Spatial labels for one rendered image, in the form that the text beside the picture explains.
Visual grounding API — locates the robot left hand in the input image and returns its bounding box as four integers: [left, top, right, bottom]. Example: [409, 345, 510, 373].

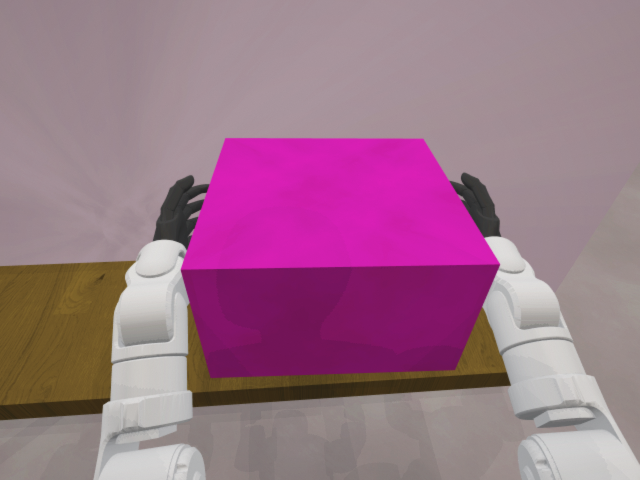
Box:
[153, 175, 210, 250]

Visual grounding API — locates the table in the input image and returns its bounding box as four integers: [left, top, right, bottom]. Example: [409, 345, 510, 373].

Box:
[0, 261, 511, 420]

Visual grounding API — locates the right robot forearm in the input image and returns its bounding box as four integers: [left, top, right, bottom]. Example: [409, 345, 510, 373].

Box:
[482, 236, 640, 472]

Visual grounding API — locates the robot right hand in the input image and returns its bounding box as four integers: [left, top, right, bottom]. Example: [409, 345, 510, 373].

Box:
[450, 173, 501, 238]

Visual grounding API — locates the robot right upper arm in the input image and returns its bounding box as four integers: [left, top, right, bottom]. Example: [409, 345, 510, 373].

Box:
[518, 429, 640, 480]

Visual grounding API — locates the carton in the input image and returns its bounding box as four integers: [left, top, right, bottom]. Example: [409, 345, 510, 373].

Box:
[181, 138, 500, 378]

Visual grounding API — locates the left robot forearm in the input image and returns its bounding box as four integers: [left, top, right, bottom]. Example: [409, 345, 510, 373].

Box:
[93, 240, 193, 480]

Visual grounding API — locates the robot left upper arm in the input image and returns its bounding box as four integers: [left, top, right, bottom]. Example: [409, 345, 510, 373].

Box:
[98, 444, 206, 480]

